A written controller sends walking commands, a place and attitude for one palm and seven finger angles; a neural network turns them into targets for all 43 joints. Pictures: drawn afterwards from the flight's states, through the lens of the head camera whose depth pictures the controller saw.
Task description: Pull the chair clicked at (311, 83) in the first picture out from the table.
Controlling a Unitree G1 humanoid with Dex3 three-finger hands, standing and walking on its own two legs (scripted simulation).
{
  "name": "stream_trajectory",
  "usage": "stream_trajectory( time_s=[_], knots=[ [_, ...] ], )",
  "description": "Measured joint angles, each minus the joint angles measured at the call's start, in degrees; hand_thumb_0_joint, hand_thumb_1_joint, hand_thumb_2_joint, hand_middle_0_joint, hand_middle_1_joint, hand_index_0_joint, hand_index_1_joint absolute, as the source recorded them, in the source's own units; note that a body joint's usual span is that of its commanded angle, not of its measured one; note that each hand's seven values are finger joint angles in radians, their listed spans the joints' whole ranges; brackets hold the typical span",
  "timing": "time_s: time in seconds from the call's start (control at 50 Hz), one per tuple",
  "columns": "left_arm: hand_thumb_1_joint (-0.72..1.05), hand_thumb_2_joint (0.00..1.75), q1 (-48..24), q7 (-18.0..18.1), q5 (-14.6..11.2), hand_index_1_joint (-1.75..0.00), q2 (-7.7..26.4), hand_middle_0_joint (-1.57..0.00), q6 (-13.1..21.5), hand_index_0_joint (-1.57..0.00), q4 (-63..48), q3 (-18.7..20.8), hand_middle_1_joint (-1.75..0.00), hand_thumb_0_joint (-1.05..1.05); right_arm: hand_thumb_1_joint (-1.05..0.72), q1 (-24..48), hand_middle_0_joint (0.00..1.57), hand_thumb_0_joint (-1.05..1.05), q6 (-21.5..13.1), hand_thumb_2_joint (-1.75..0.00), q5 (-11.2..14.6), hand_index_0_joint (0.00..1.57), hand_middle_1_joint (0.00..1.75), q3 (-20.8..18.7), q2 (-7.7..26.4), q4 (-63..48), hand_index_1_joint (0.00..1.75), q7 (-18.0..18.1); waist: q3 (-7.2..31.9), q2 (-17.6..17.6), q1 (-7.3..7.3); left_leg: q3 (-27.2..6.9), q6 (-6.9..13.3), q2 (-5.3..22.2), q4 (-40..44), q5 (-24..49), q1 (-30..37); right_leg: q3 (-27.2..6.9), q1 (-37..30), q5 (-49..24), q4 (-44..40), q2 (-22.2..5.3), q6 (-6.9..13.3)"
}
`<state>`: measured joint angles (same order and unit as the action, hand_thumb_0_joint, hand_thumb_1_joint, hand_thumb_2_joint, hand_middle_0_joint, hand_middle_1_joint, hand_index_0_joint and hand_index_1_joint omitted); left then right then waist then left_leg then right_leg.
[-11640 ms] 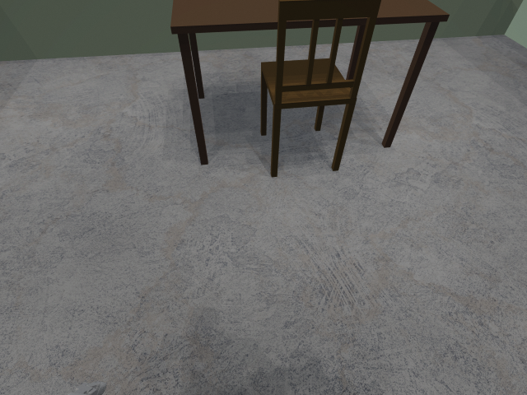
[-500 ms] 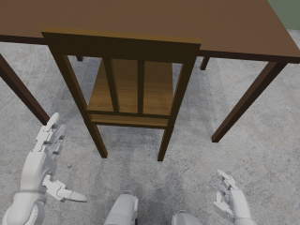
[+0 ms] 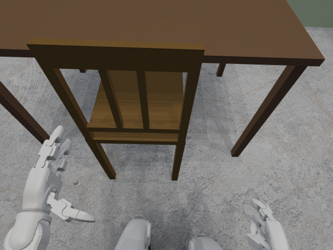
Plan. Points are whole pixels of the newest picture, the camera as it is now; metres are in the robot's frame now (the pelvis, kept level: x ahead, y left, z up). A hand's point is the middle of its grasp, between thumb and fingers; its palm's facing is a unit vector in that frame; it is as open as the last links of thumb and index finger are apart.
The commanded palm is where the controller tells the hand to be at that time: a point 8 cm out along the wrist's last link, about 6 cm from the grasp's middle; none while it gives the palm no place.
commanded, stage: raise the hand toward the chair's back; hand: left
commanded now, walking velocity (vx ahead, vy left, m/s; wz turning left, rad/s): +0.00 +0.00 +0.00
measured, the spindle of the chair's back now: (113, 101) +0.51 +0.20 +0.00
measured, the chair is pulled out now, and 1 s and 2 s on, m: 0.00 0.00 0.00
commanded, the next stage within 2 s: aim the fingers beside a spindle in 0.16 s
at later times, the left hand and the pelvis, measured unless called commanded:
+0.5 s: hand (87, 177) +0.26 +0.19 +0.05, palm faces +0.04 -1.00 -0.05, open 17.0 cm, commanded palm +0.24 +0.24 +0.05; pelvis +0.00 -0.01 -0.01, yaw +0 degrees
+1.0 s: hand (101, 165) +0.29 +0.17 +0.03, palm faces +0.02 -1.00 -0.04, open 17.0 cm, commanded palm +0.28 +0.22 +0.03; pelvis -0.01 +0.00 -0.02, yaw -1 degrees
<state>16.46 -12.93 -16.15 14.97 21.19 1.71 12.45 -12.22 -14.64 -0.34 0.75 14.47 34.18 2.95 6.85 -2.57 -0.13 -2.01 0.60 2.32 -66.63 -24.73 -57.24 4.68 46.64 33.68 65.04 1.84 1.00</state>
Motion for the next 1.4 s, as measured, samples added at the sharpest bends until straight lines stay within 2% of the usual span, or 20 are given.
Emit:
stream_trajectory(
  time_s=[0.4,0.6,0.88,1.06,1.18,1.4],
  knots=[
    [-0.5,0.3,-2.3,-0.8,0.1,-0.08,-1.0,-0.06,0.5,-0.06,1.9,-0.7,-0.08,-0.01,-0.9,1.1,0.2,0.01,-0.6,-0.9,0.1,0.2,0.3,0.2,-0.2,0.4,0.3,0.3,0.2,-0.3,0.81,-0.2,-0.6,0.1,-0.7,-0.2,-0.6,0.1,0.8,0.7,1.3,0.1,0.6],
    [-0.5,0.3,-6.3,1.4,1.9,-0.08,-1.6,-0.06,0.7,-0.06,4.0,-2.2,-0.08,-0.01,-0.9,0.8,0.2,0.01,-0.3,-0.9,-0.4,0.2,0.3,0.2,-0.1,0.7,0.3,-0.1,0.4,-0.1,0.24,0.3,-0.4,0.1,-1.9,-0.4,-2.7,-0.4,3.2,0.9,2.9,0.1,0.4],
    [-0.5,0.3,-11.4,2.7,2.6,-0.08,-2.0,-0.06,2.2,-0.06,8.6,-2.6,-0.08,-0.01,-0.9,0.7,0.2,0.01,0.3,-0.9,-0.7,0.2,0.3,0.3,0.1,1.6,0.3,-0.5,0.7,-0.3,0.11,0.4,0.1,0.0,-3.5,-0.6,-5.2,-0.5,5.7,1.1,4.5,-0.1,0.0],
    [-0.5,0.3,-14.3,5.9,5.5,-0.08,-3.5,-0.06,2.3,-0.06,10.2,-5.3,-0.08,-0.01,-0.9,1.2,0.2,0.01,1.5,-0.9,-1.1,0.2,0.3,0.2,-0.2,1.1,0.3,-1.2,1.3,-0.3,-0.09,0.8,0.3,-0.1,-4.2,-0.7,-6.6,-0.9,7.2,1.4,5.5,-0.3,-0.2],
    [-0.5,0.3,-16.5,7.4,6.7,-0.08,-3.7,-0.06,3.0,-0.06,12.5,-5.3,-0.08,-0.01,-0.9,1.4,0.2,0.01,2.6,-0.9,-1.3,0.2,0.3,0.4,-0.4,1.1,0.3,-1.6,1.5,-0.2,-0.13,0.9,0.2,-0.1,-4.9,-0.9,-7.4,-1.0,8.2,1.7,6.4,-0.2,-0.1],
    [-0.5,0.3,-22.8,7.9,7.3,-0.08,-3.6,-0.06,3.6,-0.06,18.5,-4.8,-0.08,-0.01,-0.9,1.3,0.2,0.01,3.9,-0.9,-1.4,0.2,0.3,0.1,-0.1,2.1,0.3,-1.5,1.6,-0.2,-0.42,0.7,-0.1,0.1,-6.1,-1.3,-9.7,-0.9,10.5,2.3,7.9,-0.1,0.3]
  ],
)
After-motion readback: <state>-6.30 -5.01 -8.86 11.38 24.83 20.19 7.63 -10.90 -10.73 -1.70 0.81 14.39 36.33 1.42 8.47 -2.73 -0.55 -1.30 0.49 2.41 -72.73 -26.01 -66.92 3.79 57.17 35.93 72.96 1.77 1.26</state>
